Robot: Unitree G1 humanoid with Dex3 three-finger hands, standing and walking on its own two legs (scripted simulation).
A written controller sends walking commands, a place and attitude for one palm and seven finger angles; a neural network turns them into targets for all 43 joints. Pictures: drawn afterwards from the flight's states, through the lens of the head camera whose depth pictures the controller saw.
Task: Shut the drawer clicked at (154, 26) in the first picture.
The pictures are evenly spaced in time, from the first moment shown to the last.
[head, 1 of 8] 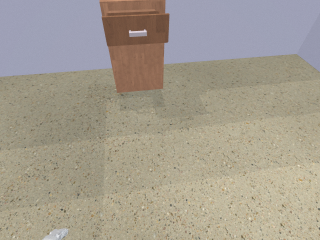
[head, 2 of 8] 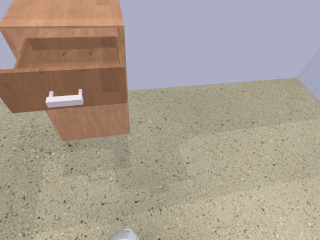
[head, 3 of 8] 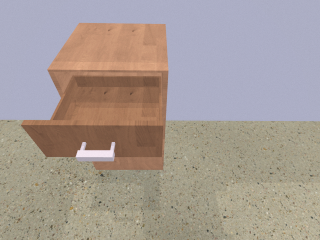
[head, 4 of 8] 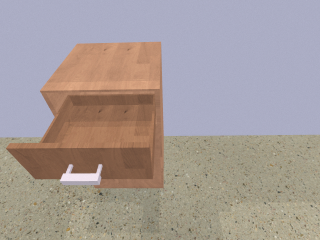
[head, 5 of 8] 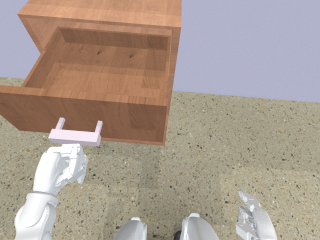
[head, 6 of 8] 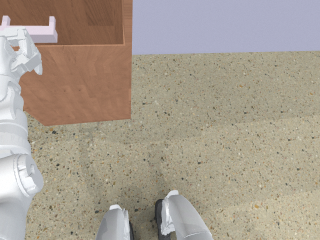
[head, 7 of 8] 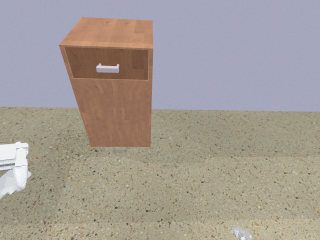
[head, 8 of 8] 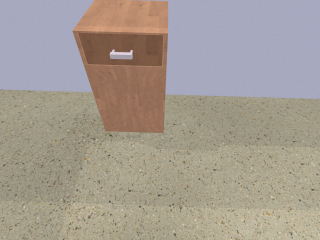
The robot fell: no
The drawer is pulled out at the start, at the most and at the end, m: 0.28 0.28 0.00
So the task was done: yes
